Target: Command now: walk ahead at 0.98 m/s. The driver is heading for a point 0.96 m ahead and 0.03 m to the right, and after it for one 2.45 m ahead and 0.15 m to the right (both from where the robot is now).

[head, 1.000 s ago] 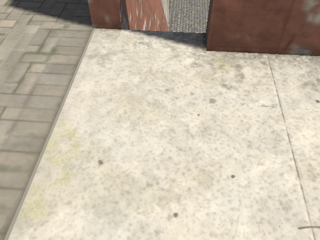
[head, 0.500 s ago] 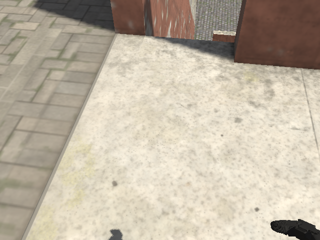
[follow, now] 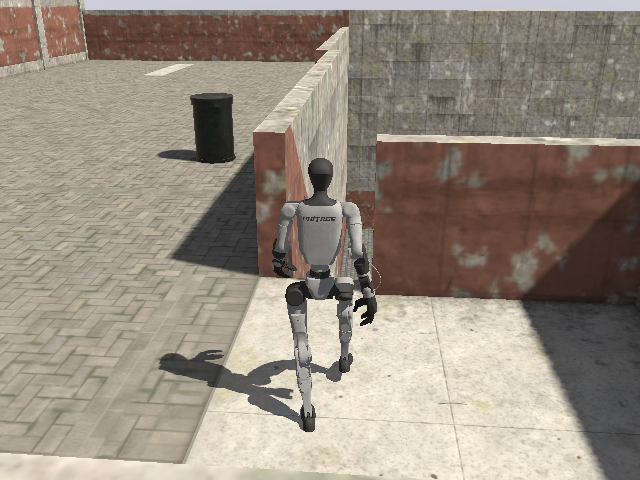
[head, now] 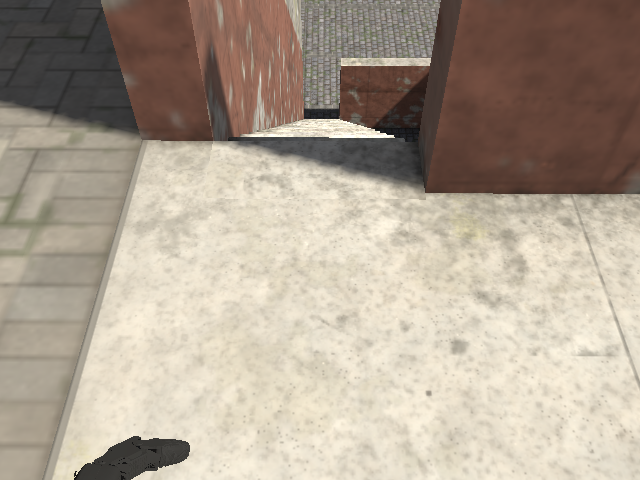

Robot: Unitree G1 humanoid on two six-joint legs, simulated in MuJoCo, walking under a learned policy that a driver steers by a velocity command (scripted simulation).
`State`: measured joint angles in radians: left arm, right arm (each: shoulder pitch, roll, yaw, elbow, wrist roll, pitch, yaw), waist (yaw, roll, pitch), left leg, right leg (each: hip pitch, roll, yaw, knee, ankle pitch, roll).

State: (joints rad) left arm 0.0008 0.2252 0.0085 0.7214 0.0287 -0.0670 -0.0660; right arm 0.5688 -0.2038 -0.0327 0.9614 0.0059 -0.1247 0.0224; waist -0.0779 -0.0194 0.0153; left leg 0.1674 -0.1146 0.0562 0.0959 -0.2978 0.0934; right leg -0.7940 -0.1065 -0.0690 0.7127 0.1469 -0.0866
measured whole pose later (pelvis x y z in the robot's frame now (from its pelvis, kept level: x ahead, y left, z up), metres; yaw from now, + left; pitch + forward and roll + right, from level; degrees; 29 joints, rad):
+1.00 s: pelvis +0.97 +0.02 -0.01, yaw +1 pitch +0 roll +2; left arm -0.01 0.21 -0.03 0.78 0.06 -0.12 -0.03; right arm 0.50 -0.22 -0.02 1.07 0.03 -0.13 -0.01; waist -0.07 -0.04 0.08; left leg 0.14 -0.08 0.05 0.37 -0.44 0.06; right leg -0.52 0.01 -0.07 0.45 0.21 -0.10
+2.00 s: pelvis +1.03 +0.07 +0.01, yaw +0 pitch -2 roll -1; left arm 0.33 0.18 0.00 1.00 0.02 0.03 0.04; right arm 0.25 -0.22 -0.04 1.07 0.00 0.00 -0.03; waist -0.01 0.01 0.02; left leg -0.29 -0.04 -0.03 0.40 -0.08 0.03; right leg -0.06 0.02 0.00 0.40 -0.31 -0.01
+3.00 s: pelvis +1.10 +0.35 +0.00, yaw -15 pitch +1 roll +3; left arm 0.31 0.35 0.12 0.90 0.03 0.05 0.00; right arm 0.13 -0.31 -0.05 0.81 -0.01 0.03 -0.02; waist 0.10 -0.02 0.08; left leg -0.28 -0.01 -0.06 0.52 -0.31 -0.07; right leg -0.33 -0.10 0.17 0.55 -0.26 0.09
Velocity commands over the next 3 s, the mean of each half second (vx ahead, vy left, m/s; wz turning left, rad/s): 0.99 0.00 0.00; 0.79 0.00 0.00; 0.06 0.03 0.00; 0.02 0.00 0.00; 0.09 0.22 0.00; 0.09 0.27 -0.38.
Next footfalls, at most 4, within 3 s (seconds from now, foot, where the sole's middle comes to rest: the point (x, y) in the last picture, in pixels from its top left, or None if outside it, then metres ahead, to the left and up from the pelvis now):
0.12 right None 0.34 -0.08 -0.77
0.58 left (262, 343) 0.80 0.10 -0.77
1.00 right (317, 216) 1.19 -0.05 -0.77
1.44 left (236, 229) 1.16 0.17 -0.77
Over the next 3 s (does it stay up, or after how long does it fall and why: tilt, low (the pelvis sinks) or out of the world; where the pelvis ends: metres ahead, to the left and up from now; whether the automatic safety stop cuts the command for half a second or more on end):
stays up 1.10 0.35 0.00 its command is cut before an obstacle after 2.0 s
